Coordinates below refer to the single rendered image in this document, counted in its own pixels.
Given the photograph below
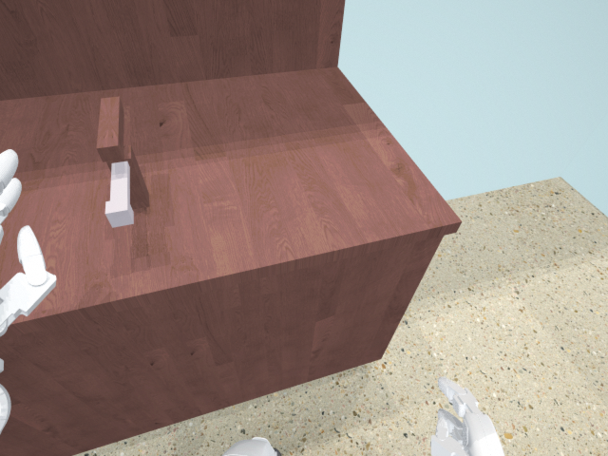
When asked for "counter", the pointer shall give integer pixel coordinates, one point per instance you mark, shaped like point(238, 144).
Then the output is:
point(280, 230)

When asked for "left robot shin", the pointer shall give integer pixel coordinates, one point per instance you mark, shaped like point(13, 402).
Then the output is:
point(261, 439)

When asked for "robot right hand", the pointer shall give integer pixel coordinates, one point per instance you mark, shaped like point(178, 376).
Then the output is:
point(475, 436)

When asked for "tap lever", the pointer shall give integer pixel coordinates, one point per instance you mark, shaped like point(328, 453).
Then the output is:
point(118, 210)

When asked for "robot left hand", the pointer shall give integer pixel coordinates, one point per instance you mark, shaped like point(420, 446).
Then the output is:
point(24, 292)

